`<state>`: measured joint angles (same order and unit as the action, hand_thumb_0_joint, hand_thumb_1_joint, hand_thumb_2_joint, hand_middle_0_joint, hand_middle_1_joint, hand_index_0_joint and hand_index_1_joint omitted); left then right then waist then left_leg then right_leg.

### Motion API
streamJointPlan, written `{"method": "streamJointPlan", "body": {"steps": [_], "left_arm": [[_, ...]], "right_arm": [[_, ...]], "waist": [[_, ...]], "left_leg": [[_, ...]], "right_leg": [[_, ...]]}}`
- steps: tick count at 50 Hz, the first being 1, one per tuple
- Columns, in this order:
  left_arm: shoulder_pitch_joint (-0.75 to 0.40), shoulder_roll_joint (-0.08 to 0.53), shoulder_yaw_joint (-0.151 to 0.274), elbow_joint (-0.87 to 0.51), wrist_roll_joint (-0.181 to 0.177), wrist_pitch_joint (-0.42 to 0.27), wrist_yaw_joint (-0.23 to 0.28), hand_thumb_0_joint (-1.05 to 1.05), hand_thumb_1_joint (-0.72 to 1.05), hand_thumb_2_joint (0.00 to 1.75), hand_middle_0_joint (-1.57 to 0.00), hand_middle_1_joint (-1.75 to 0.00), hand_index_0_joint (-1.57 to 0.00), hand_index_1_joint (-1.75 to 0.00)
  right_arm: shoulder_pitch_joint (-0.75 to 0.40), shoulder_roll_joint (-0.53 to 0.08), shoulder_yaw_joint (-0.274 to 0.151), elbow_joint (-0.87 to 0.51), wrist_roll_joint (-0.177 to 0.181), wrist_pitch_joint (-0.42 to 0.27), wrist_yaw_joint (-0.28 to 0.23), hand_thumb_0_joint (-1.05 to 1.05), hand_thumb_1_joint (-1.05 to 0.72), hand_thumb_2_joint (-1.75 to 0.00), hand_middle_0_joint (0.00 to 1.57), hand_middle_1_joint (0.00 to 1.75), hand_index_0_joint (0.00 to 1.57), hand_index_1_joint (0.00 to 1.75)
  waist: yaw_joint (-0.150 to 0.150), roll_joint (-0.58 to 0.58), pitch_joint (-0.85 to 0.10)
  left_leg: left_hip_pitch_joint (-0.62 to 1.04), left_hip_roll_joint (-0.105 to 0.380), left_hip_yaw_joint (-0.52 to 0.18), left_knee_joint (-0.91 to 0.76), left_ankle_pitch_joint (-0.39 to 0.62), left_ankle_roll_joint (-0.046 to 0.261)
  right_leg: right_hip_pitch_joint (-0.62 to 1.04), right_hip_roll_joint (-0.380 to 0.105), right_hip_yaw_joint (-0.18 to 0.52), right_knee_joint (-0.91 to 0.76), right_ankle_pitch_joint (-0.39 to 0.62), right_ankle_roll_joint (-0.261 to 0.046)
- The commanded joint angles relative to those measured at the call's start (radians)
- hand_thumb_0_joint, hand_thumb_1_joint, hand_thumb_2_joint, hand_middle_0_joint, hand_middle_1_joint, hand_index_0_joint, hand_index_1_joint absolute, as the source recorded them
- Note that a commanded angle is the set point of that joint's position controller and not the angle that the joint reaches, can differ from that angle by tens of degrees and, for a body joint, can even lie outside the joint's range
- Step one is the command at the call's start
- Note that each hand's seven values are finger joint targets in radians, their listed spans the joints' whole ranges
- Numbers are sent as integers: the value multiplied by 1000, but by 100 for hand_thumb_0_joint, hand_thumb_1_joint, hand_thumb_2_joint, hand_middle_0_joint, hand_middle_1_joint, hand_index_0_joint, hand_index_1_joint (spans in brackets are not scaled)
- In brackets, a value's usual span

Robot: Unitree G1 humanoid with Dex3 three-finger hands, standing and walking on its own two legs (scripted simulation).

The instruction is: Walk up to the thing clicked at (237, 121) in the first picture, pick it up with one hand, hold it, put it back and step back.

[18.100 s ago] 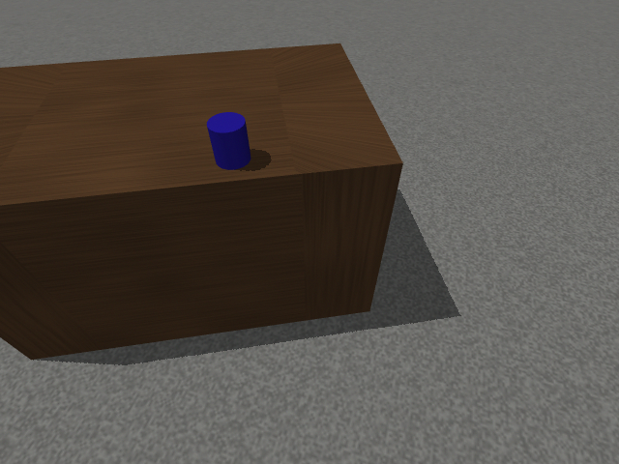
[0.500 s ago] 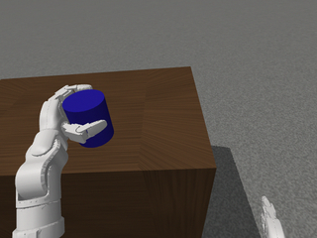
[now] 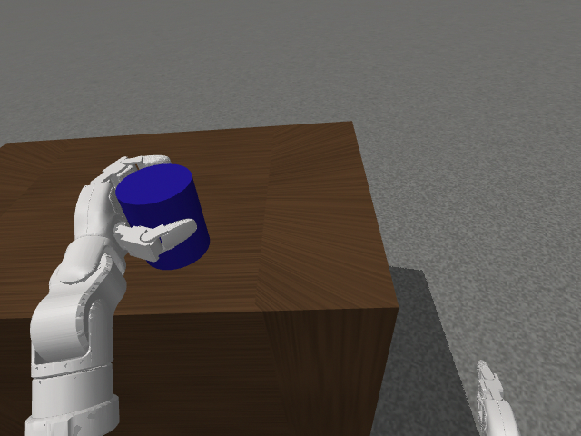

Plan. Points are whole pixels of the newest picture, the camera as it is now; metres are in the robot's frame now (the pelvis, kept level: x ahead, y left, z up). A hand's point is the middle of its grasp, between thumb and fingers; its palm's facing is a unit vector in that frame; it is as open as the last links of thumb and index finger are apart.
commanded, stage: crouch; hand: left
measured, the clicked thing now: (166, 216) +0.34 +0.17 +0.20
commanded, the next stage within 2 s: lower in 1.02 s
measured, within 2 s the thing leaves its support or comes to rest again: rests again in 1.74 s
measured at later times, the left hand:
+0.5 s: hand (165, 235) +0.39 +0.21 +0.12, palm faces +0.23 -0.97 -0.02, open 11.7 cm
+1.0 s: hand (169, 236) +0.43 +0.23 +0.08, palm faces +0.24 -0.97 -0.01, open 11.7 cm
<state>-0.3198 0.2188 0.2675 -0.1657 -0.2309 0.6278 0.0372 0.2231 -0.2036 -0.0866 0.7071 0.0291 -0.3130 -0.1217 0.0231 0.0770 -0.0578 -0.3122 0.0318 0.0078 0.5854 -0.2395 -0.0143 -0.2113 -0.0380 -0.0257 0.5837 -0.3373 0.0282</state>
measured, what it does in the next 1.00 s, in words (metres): stands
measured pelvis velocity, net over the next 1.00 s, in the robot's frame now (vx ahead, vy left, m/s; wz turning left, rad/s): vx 0.00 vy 0.01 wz -0.04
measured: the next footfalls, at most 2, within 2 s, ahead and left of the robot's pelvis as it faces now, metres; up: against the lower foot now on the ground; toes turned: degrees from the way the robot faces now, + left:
none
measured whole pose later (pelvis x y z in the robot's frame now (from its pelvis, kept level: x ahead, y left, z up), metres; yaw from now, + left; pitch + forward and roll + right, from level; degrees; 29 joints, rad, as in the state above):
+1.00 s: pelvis +0.00 +0.01 -0.01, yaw -2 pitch +7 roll -1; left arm -0.55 0.38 0.35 0.79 -0.15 -0.14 -0.02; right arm 0.21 -0.22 -0.08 0.61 0.01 -0.16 -0.06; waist -0.07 0.00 -0.05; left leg -0.53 0.06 0.03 0.69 -0.27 -0.01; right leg -0.43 -0.01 0.00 0.65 -0.34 0.03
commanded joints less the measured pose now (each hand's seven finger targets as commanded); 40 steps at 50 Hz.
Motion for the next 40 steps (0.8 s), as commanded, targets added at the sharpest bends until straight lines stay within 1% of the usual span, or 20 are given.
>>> {"method": "streamJointPlan", "body": {"steps": [1, 2, 4, 5, 7, 8, 14, 16, 18, 20, 26, 27, 28, 29, 31, 35, 36, 38, 39, 40], "left_arm": [[-527, 219, 82, -186, -3, -132, -5, 0, 0, 121, -120, -138, -122, -138], [-512, 182, 56, -116, 0, -135, -8, 0, 1, 121, -120, -137, -122, -137], [-532, 234, 96, -92, -1, -164, -8, 0, 5, 122, -120, -138, -123, -138], [-514, 190, 65, -26, -1, -180, -14, 0, 7, 123, -119, -137, -122, -137], [-572, 273, 112, -20, 13, -229, -11, 0, 8, 122, -120, -137, -122, -137], [-565, 247, 92, 19, 17, -250, -13, 0, 8, 121, -118, -136, -121, -135], [-646, 343, 137, 51, 34, -435, -11, 0, 7, 124, -118, -138, -121, -138], [-660, 319, 95, 80, 40, -486, -18, 0, 9, 126, -118, -139, -121, -138], [-671, 353, 121, 114, 37, -535, -20, 0, 9, 127, -120, -140, -123, -140], [-693, 355, 106, 135, 39, -575, -25, 0, 7, 128, -120, -141, -123, -141], [-714, 404, 130, 323, 40, -659, -35, 0, 5, 128, -123, -143, -126, -143], [-710, 340, 82, 380, 38, -670, -44, 0, 7, 126, -123, -143, -126, -142], [-727, 356, 97, 366, 31, -693, -48, 0, 9, 128, -123, -143, -126, -142], [-718, 377, 107, 418, 35, -701, -46, 0, 8, 128, -124, -144, -128, -143], [-723, 370, 96, 468, 33, -726, -54, 0, 6, 128, -124, -143, -127, -143], [-696, 400, 125, 588, 36, -759, -52, 0, 2, 125, -122, -141, -126, -140], [-745, 395, 111, 520, 36, -784, -55, 0, 1, 124, -121, -140, -124, -139], [-808, 407, 108, 491, 39, -816, -56, 0, 2, 125, -121, -140, -124, -140], [-788, 453, 146, 539, 39, -825, -52, 0, 2, 126, -123, -141, -126, -141], [-778, 441, 137, 553, 41, -834, -55, 0, 1, 126, -123, -142, -127, -142]], "right_arm": [[-127, -131, -49, -155, 4, -60, -3, 0, 55, -5, 5, 5, 5, 5], [-119, -113, -33, -154, 3, -59, 1, 0, 55, -5, 5, 5, 5, 5], [-121, -116, -32, -144, 6, -57, 3, 0, 55, -5, 5, 5, 5, 5], [-128, -110, -25, -151, 4, -59, 4, 0, 55, -5, 5, 5, 5, 5], [-110, -125, -36, -147, 0, -58, 5, 0, 55, -5, 5, 5, 5, 5], [-130, -121, -29, -153, 0, -60, 7, 0, 55, -5, 5, 5, 5, 5], [-133, -131, -34, -180, -4, -63, 14, 0, 54, -5, 5, 5, 5, 5], [-159, -116, -18, -187, -3, -63, 19, 0, 54, -5, 5, 5, 5, 5], [-153, -110, -9, -171, -5, -59, 20, 0, 54, -5, 5, 5, 5, 5], [-152, -130, -21, -179, -10, -57, 20, 0, 54, -5, 5, 5, 5, 5], [-101, -171, -54, -156, -14, -26, 20, 0, 54, -5, 5, 5, 5, 5], [-108, -134, -27, -154, -11, -20, 27, 0, 54, -5, 5, 5, 5, 5], [-111, -127, -13, -180, -9, -15, 31, 0, 54, -5, 5, 5, 5, 5], [-121, -178, -55, -207, -10, -9, 26, 0, 54, -5, 5, 5, 5, 5], [-72, -153, -26, -188, -7, 9, 35, 0, 55, -5, 5, 5, 5, 5], [-65, -202, -70, -235, -8, 33, 36, 0, 55, -5, 5, 5, 5, 5], [-77, -157, -33, -232, -8, 36, 45, 0, 55, -5, 5, 5, 5, 5], [-112, -157, -36, -280, -7, 45, 48, 0, 54, -5, 5, 5, 5, 5], [-82, -176, -55, -248, -8, 58, 44, 0, 54, -5, 5, 5, 5, 5], [-70, -154, -33, -248, -8, 65, 48, 0, 54, -5, 5, 5, 5, 5]], "waist": [[-27, -61, -211], [-32, -93, -198], [-23, -87, -201], [-32, -101, -182], [-35, -93, -236], [-28, -92, -219], [-39, -33, -338], [-48, 16, -330], [-50, 18, -340], [-63, 32, -368], [-89, 21, -348], [-91, 6, -308], [-81, 3, -330], [-93, -12, -350], [-90, 4, -301], [-94, -28, -317], [-70, 10, -341], [-70, 31, -421], [-73, 26, -401], [-77, 16, -409]], "left_leg": [[204, -32, 16, -67, 103, 27], [198, -30, 12, -68, 108, 29], [185, -33, 14, -70, 95, 32], [176, -30, 12, -71, 89, 31], [197, -32, 15, -59, 112, 33], [175, -32, 14, -57, 118, 32], [223, -23, 6, -33, 175, 26], [217, -23, 7, -33, 166, 22], [218, -19, 5, -29, 163, 22], [236, -14, 2, -30, 161, 19], [214, -11, 11, -25, 172, 22], [193, -9, 9, -31, 149, 22], [193, -11, 11, -29, 151, 24], [207, -8, 9, -30, 155, 24], [183, -2, 6, -39, 119, 20], [166, 0, 5, -23, 155, 23], [162, -1, 6, -16, 176, 20], [197, 3, 1, -8, 188, 18], [175, 1, 6, 6, 195, 21], [172, 2, 4, 9, 202, 23]], "right_leg": [[-116, 34, -34, -116, 167, -14], [-118, 37, -39, -116, 173, -12], [-117, 33, -32, -119, 166, -12], [-132, 35, -35, -114, 157, -13], [-123, 31, -26, -115, 182, -10], [-126, 32, -27, -111, 183, -12], [-101, 34, -17, -85, 240, -15], [-117, 34, -13, -86, 237, -18], [-121, 38, -15, -82, 232, -18], [-127, 40, -16, -82, 232, -20], [-137, 44, -14, -82, 258, -18], [-159, 47, -18, -84, 236, -20], [-144, 44, -17, -84, 237, -19], [-156, 46, -17, -83, 240, -20], [-181, 49, -21, -82, 203, -25], [-176, 50, -19, -70, 232, -24], [-171, 49, -18, -59, 244, -27], [-170, 51, -20, -50, 243, -30], [-173, 48, -14, -45, 253, -27], [-177, 49, -15, -42, 261, -25]]}}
